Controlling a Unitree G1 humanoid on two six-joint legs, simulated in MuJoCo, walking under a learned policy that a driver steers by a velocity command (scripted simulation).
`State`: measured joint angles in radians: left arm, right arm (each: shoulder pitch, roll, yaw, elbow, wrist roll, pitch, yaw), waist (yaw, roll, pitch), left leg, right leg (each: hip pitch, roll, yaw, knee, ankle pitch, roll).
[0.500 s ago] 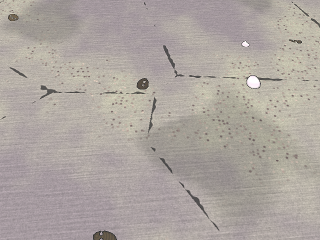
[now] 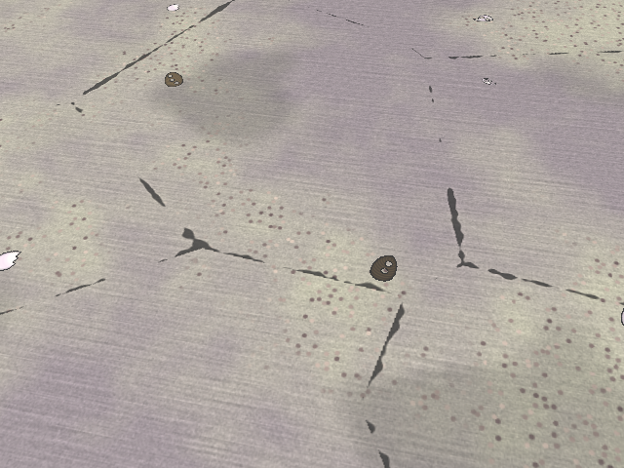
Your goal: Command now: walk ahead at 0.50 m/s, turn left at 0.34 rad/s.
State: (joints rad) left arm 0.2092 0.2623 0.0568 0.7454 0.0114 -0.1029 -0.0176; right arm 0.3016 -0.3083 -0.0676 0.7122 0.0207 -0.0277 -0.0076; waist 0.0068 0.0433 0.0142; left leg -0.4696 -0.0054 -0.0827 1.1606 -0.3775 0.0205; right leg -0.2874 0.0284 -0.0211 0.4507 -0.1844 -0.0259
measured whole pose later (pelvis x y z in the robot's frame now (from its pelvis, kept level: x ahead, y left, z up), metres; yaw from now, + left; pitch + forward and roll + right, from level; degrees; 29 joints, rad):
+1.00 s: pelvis +0.54 +0.00 -0.01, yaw -15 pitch +2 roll +0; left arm 0.19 0.30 0.07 0.72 -0.02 -0.05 -0.03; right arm 0.24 -0.29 -0.05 0.78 0.01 -0.11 0.00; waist 0.00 0.01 0.06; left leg -0.39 0.04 -0.03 1.21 -0.40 0.00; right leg -0.38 0.10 -0.01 0.52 -0.16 -0.10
